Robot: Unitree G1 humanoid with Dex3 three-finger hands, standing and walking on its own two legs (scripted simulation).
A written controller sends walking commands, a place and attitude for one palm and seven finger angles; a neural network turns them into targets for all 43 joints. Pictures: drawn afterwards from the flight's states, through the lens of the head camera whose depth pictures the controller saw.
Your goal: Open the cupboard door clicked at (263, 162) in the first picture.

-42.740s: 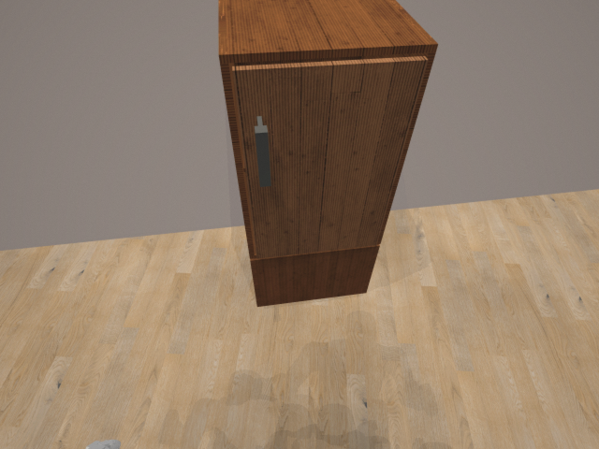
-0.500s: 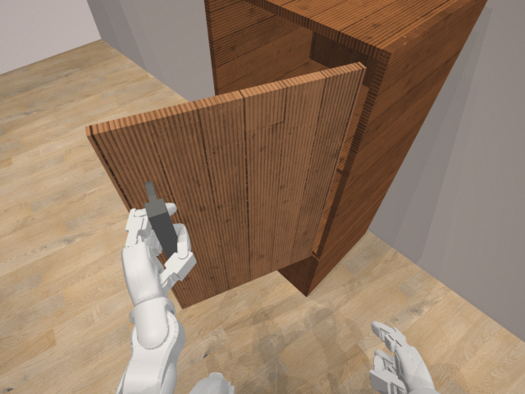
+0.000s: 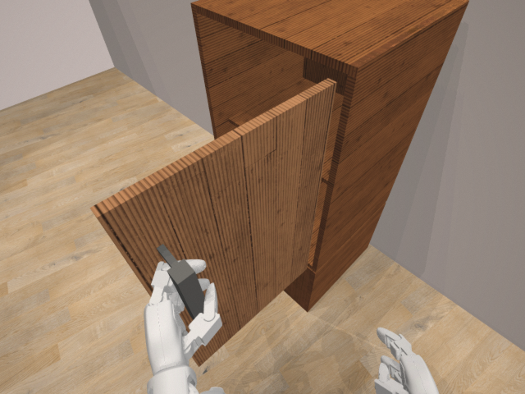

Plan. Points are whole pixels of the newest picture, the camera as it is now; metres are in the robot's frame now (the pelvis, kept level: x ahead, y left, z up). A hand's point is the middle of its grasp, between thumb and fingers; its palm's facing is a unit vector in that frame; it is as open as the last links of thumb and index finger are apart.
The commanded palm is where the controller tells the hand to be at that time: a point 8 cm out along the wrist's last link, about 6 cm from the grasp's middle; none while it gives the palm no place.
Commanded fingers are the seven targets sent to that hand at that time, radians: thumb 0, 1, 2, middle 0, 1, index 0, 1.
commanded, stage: open thumb and fingers to let go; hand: left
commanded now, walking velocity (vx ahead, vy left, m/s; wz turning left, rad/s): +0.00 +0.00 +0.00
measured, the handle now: (183, 285) +0.27 +0.13 +0.05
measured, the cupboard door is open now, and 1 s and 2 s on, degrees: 88 87 89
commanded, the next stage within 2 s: slide the hand sideways off the handle in 0.80 s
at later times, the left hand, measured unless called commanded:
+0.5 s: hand (204, 309) +0.24 +0.09 +0.05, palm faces +0.34 -0.94 +0.00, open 12.4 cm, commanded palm +0.19 +0.13 +0.06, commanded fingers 0.00 -0.50 0.30 -0.26 -0.95 -0.26 -0.95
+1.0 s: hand (201, 319) +0.22 +0.09 +0.05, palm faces +0.15 -0.99 -0.03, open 15.2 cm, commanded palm +0.19 +0.12 +0.06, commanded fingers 0.00 -0.50 0.30 -0.15 -0.30 -0.15 -0.30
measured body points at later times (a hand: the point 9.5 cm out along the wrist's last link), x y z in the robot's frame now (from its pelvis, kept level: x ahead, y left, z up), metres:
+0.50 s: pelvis +0.00 +0.00 +0.00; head +0.02 -0.01 +0.45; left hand +0.21 +0.14 +0.06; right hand +0.18 -0.21 -0.09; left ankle +0.03 +0.15 -0.67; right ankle -0.03 -0.07 -0.67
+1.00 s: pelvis -0.01 +0.02 -0.01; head +0.02 +0.01 +0.44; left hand +0.21 +0.15 +0.05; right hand +0.18 -0.19 -0.09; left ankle +0.03 +0.15 -0.67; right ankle -0.03 -0.07 -0.67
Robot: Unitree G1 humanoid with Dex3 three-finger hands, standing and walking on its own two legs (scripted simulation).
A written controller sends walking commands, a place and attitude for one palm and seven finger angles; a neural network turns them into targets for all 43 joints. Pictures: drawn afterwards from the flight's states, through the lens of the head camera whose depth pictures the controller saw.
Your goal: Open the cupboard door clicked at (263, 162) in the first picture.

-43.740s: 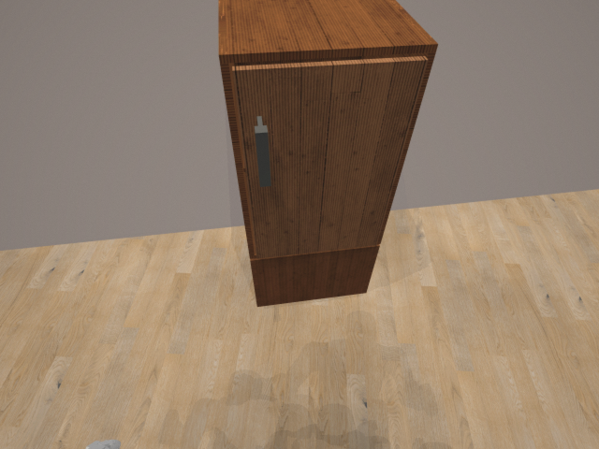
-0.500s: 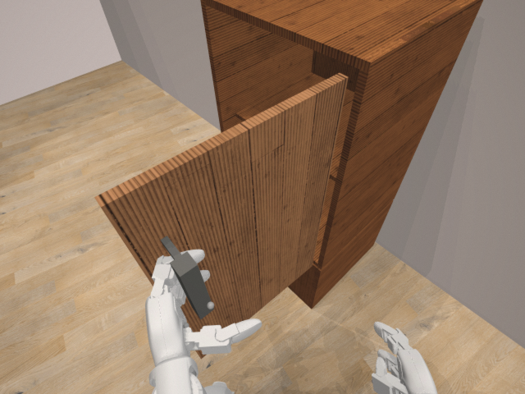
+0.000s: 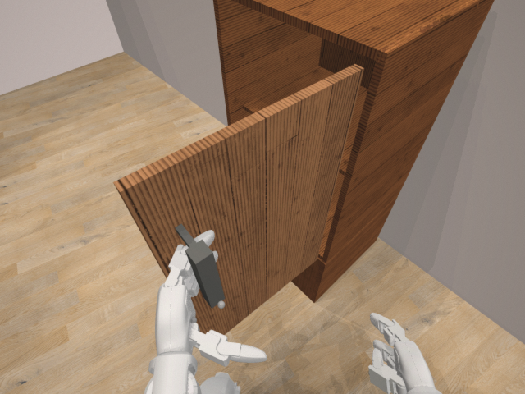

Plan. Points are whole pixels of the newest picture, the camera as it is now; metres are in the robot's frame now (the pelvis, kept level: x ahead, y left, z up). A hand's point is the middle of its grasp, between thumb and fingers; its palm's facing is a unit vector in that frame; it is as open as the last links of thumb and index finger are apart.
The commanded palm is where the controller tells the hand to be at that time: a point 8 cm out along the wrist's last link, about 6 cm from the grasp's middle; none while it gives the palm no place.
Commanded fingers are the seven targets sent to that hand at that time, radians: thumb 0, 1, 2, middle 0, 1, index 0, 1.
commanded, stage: slide the hand sideways off the handle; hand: left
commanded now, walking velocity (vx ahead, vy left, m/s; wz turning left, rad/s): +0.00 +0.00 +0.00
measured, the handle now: (199, 266) +0.29 +0.11 +0.06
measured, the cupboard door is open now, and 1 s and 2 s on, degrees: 87 89 89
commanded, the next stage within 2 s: draw the hand back to the body in 1.10 s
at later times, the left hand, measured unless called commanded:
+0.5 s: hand (205, 336) +0.19 +0.09 +0.06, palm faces -0.08 -1.00 +0.03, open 16.1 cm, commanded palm +0.16 +0.14 +0.06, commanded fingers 0.00 -0.50 0.30 -0.15 -0.30 -0.15 -0.30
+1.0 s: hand (169, 363) +0.16 +0.12 +0.06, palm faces -0.05 -1.00 +0.00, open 16.0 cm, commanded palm +0.12 +0.19 +0.06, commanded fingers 0.00 -0.50 0.30 -0.15 -0.30 -0.15 -0.30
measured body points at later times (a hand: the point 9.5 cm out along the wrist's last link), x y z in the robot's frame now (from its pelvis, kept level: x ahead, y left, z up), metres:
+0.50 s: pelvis +0.00 +0.02 -0.01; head +0.04 +0.02 +0.44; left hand +0.19 +0.14 +0.07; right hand +0.17 -0.20 -0.08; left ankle +0.05 +0.13 -0.67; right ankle -0.02 -0.09 -0.67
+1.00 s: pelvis +0.00 +0.01 -0.02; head +0.04 +0.00 +0.43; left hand +0.16 +0.18 +0.06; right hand +0.19 -0.21 -0.08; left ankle +0.05 +0.13 -0.67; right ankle -0.02 -0.09 -0.67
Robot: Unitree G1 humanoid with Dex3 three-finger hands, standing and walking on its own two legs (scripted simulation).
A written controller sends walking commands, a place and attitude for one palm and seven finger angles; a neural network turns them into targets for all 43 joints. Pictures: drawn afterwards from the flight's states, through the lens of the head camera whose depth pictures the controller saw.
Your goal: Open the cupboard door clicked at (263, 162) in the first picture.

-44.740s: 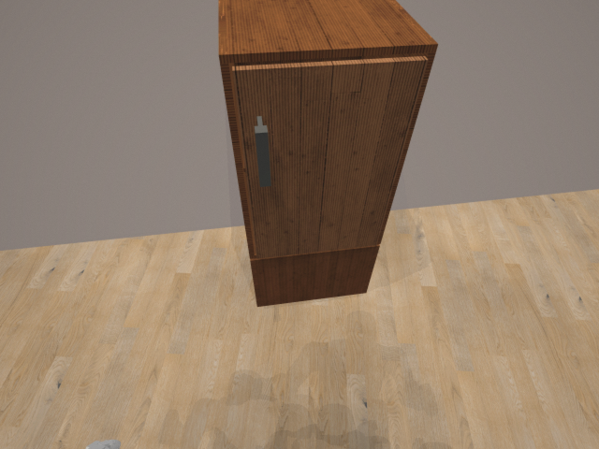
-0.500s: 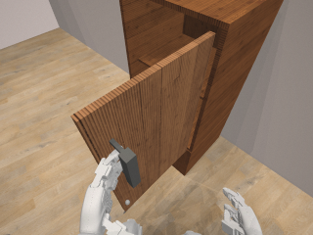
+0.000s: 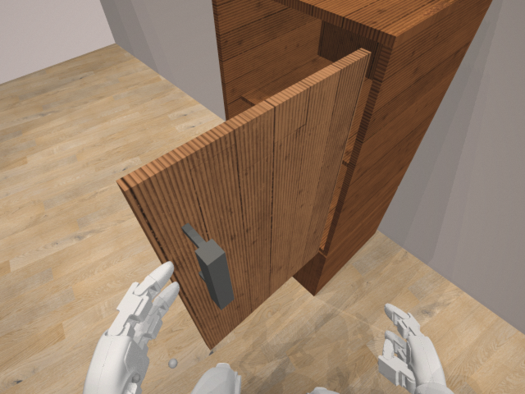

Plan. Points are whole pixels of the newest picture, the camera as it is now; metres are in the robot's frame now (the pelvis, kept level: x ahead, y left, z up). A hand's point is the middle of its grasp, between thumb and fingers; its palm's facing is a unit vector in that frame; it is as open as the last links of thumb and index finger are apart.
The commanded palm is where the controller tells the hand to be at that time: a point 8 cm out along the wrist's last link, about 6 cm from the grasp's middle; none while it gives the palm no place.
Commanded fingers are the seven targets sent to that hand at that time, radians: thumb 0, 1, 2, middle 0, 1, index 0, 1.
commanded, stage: slide the hand sideways off the handle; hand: left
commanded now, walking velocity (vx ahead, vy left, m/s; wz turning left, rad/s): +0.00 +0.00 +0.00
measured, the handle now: (207, 267) +0.28 +0.10 +0.08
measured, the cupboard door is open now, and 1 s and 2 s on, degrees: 89 89 89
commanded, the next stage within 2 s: draw the hand back to the body in 0.10 s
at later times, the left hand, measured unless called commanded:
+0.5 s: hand (123, 360) +0.15 +0.16 +0.12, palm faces +0.01 -1.00 -0.04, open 16.3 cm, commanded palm +0.11 +0.22 +0.13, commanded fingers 0.00 -0.50 0.30 -0.15 -0.30 -0.15 -0.30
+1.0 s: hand (31, 314) +0.18 +0.24 +0.17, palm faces +0.26 -0.90 -0.36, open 13.9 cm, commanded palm +0.14 +0.28 +0.21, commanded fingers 0.00 0.23 0.62 -0.18 -0.30 -0.18 -0.30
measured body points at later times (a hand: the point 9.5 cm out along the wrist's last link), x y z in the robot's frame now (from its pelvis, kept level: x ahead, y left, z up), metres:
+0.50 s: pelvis +0.00 +0.01 +0.01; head +0.01 +0.00 +0.46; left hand +0.15 +0.21 +0.12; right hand +0.18 -0.21 -0.05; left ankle +0.04 +0.12 -0.65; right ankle -0.02 -0.10 -0.65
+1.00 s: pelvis +0.02 +0.03 +0.06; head +0.00 +0.02 +0.51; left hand +0.16 +0.28 +0.19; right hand +0.21 -0.18 +0.00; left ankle +0.04 +0.12 -0.65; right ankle -0.02 -0.10 -0.65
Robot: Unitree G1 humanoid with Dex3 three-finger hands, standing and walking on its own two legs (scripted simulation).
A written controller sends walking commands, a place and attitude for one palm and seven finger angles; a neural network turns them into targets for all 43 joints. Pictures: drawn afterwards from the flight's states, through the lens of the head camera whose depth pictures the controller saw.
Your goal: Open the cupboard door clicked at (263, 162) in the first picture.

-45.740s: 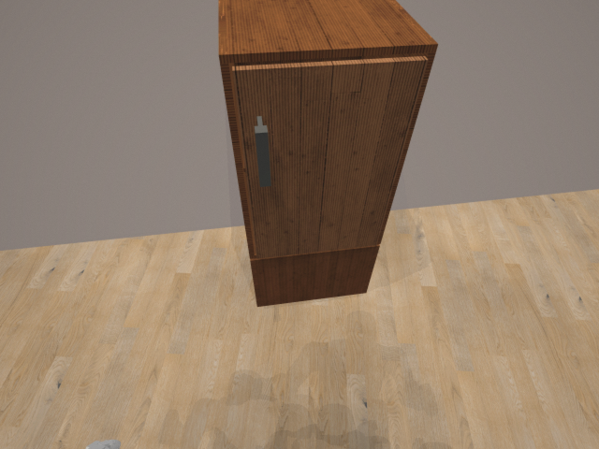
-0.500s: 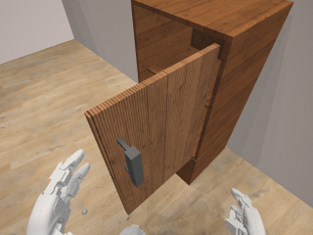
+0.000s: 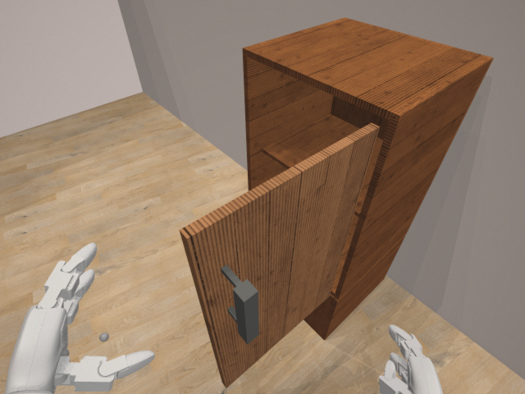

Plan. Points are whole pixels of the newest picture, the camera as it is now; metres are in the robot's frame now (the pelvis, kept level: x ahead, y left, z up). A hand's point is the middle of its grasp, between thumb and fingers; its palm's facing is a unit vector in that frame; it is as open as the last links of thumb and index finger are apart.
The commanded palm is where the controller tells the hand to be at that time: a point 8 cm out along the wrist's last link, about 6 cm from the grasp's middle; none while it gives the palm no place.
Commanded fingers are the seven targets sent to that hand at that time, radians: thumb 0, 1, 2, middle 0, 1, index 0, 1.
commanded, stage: draw the hand back to the body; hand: left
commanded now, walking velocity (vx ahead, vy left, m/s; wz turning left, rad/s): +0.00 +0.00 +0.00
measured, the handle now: (238, 304) +0.26 +0.07 +0.01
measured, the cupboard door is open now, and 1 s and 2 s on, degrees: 89 89 89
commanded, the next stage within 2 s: step back with the hand held close in 0.78 s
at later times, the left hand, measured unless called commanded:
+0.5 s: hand (53, 256) +0.20 +0.26 +0.19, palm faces +0.46 -0.80 -0.39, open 8.1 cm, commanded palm +0.15 +0.29 +0.20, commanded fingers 0.00 0.90 0.90 -0.20 -0.30 -0.20 -0.30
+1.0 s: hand (73, 260) +0.20 +0.24 +0.19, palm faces +0.44 -0.80 -0.42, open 7.4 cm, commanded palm +0.15 +0.27 +0.20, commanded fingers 0.00 0.90 0.90 -0.20 -0.30 -0.20 -0.30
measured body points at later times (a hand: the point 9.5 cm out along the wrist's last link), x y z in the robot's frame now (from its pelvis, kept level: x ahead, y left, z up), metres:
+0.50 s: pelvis +0.01 +0.00 +0.03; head -0.01 -0.02 +0.47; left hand +0.17 +0.30 +0.21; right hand +0.20 -0.22 -0.05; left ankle +0.02 +0.10 -0.71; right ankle -0.04 -0.12 -0.71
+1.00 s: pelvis +0.01 -0.03 +0.03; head -0.01 -0.04 +0.48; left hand +0.17 +0.28 +0.21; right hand +0.20 -0.25 -0.06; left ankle +0.02 +0.10 -0.71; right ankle -0.03 -0.13 -0.71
